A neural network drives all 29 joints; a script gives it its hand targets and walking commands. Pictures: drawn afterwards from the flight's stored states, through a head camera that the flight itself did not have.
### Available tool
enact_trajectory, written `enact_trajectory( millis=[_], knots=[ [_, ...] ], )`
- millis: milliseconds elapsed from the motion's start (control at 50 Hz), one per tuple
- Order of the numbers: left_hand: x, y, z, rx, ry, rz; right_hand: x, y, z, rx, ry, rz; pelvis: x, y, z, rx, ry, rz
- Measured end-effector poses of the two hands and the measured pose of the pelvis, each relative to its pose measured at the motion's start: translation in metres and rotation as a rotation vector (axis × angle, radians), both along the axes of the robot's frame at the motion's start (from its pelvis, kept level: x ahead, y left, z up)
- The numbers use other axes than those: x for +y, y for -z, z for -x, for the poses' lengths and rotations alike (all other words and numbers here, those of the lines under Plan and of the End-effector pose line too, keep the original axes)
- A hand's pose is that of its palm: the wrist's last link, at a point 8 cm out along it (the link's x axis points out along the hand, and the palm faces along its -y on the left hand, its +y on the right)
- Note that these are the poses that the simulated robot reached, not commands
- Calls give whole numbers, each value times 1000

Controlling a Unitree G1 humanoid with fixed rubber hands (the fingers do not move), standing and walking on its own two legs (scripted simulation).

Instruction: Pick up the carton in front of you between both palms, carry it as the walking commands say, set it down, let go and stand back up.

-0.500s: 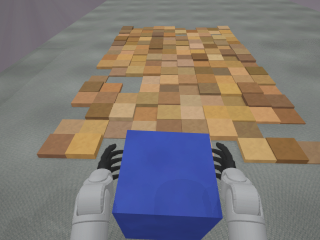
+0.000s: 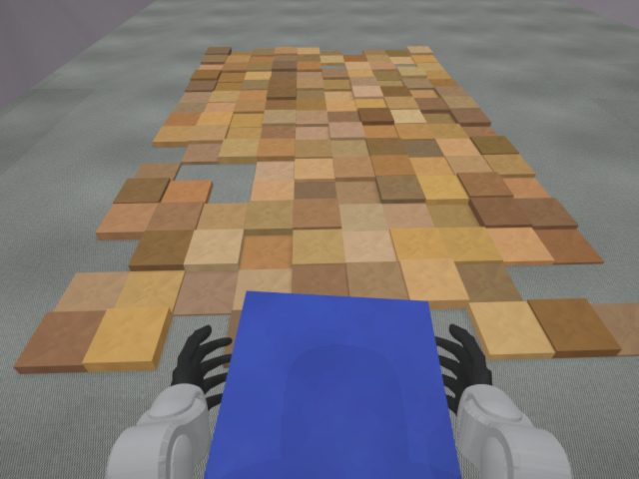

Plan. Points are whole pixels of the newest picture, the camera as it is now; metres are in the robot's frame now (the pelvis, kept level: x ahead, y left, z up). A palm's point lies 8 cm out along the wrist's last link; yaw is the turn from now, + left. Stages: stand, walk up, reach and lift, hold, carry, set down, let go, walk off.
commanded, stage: carry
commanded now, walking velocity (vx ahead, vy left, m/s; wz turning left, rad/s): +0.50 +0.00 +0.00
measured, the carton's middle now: (329, 426) +0.22 -0.01 +0.01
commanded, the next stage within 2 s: none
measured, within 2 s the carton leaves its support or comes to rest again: neither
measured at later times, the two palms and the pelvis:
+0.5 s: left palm (248, 199) +0.57 +0.12 +0.09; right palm (421, 189) +0.60 -0.19 +0.09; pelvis +0.30 -0.05 +0.00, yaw +2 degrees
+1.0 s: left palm (251, 96) +1.00 +0.15 +0.11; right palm (373, 92) +0.99 -0.16 +0.12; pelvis +0.64 +0.00 -0.01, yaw +1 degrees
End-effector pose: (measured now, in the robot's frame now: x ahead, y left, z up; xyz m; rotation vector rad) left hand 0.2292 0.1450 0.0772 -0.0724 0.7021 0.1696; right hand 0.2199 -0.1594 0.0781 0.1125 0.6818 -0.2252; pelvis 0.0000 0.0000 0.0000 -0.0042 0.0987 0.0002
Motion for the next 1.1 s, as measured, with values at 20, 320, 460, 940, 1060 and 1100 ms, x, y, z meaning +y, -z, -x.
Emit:
enact_trajectory(
  millis=[20, 320, 460, 940, 1060, 1100],
  knots=[
    [-2, 0, -12, -6, -4, 0, -2, -1, -12, -6, 4, 0, -2, 0, -12, -1, -1, 2],
    [-36, 16, -197, -14, -76, -11, -31, 18, -234, -14, -118, -22, -54, 14, -203, -33, -55, -6],
    [-31, -11, -304, -66, -93, -26, -30, -6, -345, -65, -100, 16, -55, -2, -279, -25, -44, -23],
    [8, -29, -731, -178, -82, 85, 4, -40, -727, -195, 58, -32, 7, 9, -590, 15, -12, 22],
    [4, -31, -810, -192, -95, 75, 2, -39, -816, -204, 28, -47, -3, 13, -688, 11, -27, 15],
    [3, -29, -839, -198, -104, 59, 1, -34, -851, -207, 7, -49, -9, 20, -724, -2, -31, 13]
  ],
)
